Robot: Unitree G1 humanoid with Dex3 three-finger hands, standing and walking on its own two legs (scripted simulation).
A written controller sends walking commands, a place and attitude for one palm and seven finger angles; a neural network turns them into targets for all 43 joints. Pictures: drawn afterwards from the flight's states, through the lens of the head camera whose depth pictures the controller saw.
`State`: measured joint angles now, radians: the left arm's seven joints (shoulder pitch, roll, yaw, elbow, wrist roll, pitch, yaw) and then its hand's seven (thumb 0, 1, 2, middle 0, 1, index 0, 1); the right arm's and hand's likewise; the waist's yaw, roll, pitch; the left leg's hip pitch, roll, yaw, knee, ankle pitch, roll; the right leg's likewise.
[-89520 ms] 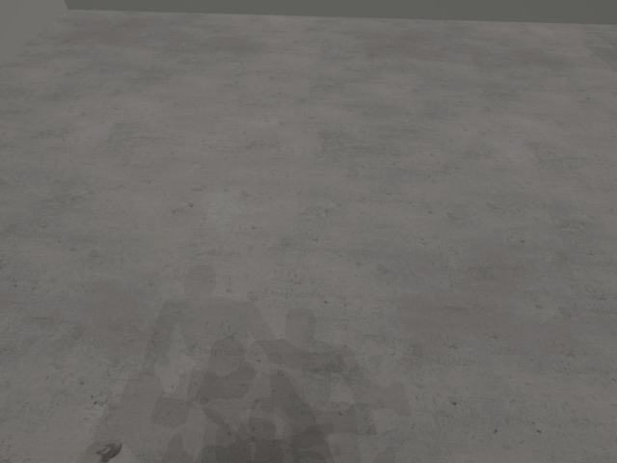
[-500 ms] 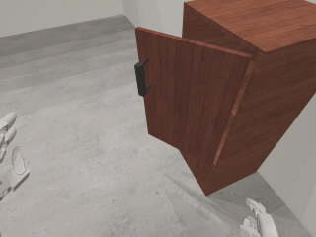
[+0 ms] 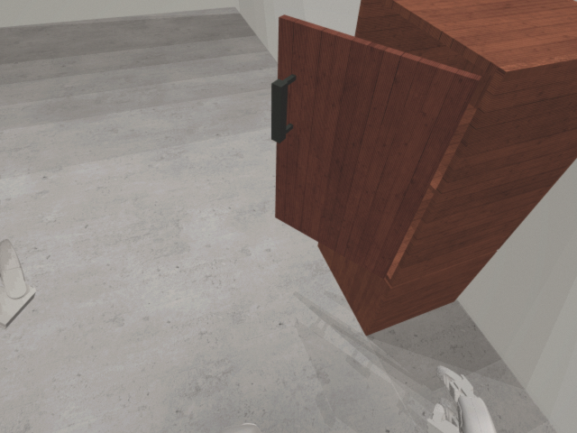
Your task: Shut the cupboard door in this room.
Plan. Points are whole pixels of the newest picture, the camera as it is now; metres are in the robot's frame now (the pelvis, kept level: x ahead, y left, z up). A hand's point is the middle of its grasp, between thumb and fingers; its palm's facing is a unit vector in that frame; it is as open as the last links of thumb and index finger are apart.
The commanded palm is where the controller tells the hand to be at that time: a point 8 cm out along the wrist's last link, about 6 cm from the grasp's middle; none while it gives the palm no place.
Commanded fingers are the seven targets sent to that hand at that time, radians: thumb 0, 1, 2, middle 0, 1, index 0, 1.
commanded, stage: step back with the hand held close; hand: left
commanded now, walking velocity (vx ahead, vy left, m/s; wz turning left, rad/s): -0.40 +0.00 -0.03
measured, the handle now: (284, 108) +0.74 +0.07 +0.05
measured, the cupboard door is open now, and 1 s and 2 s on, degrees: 34 34 34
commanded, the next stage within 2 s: stop stepping back and stand still in 0.60 s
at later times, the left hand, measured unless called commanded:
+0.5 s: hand out of the picture +0.12 +0.29 +0.19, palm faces +0.48 -0.76 -0.44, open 7.4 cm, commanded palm +0.07 +0.31 +0.19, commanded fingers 0.00 0.90 0.90 -0.20 -0.30 -0.20 -0.30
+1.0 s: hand out of the picture +0.07 +0.32 +0.18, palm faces +0.43 -0.87 -0.25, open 7.4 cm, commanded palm -0.02 +0.34 +0.19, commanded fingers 0.00 0.90 0.90 -0.20 -0.30 -0.20 -0.30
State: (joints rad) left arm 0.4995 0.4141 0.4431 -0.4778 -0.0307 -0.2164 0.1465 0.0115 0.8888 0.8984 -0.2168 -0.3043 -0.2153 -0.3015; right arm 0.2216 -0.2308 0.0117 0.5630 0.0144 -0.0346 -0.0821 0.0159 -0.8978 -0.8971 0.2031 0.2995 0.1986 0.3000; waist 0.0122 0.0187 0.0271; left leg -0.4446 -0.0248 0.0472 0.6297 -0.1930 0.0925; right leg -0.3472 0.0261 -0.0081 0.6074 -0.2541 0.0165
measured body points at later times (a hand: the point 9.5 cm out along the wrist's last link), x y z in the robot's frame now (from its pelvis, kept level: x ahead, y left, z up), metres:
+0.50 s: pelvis -0.07 +0.01 +0.00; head -0.06 +0.04 +0.45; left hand +0.09 +0.33 +0.21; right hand +0.10 -0.23 -0.07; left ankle +0.09 +0.07 -0.72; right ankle -0.18 -0.13 -0.71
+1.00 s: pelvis -0.18 +0.05 +0.00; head -0.19 +0.10 +0.45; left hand +0.04 +0.36 +0.19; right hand -0.06 -0.20 -0.07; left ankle -0.04 +0.10 -0.72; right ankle -0.21 -0.09 -0.69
